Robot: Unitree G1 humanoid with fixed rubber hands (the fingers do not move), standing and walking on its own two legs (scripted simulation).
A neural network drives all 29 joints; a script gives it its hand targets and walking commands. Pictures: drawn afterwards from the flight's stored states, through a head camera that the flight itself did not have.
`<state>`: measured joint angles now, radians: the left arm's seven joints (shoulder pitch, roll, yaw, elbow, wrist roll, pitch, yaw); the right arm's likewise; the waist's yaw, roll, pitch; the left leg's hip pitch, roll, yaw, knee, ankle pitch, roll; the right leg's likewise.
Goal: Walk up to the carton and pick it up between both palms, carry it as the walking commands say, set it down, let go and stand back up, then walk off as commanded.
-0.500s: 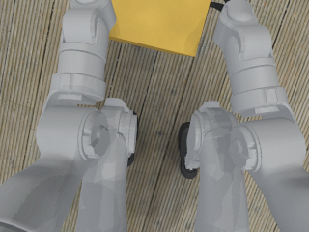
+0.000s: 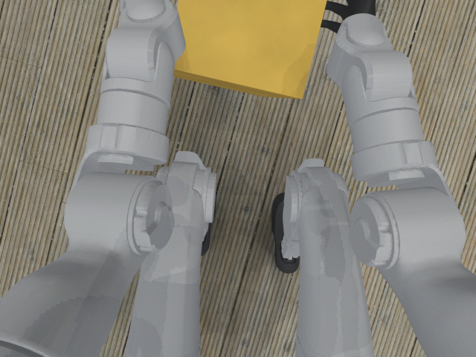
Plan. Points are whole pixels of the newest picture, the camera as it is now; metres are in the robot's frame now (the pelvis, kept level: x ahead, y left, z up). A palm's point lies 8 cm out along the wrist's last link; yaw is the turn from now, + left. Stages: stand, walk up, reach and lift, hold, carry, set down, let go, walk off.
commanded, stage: reach and lift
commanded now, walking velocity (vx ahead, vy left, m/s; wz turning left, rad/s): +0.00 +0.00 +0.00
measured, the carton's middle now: (242, 4) +0.59 +0.02 -0.14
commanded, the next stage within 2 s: none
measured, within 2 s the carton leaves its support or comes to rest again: neither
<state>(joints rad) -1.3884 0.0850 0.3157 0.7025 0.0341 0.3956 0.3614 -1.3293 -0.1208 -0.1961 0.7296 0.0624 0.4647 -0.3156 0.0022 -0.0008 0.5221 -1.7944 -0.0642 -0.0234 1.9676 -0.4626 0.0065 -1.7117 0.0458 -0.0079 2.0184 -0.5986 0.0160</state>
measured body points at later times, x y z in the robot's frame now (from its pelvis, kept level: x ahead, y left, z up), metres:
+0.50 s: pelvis -0.01 +0.00 +0.05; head +0.28 +0.01 +0.39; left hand +0.54 +0.13 +0.02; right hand +0.52 -0.12 -0.01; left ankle +0.17 +0.11 -0.41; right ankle +0.14 -0.12 -0.41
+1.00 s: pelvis +0.00 +0.00 +0.11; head +0.25 +0.02 +0.48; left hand +0.52 +0.13 +0.09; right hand +0.50 -0.13 +0.06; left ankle +0.17 +0.11 -0.41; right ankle +0.14 -0.12 -0.41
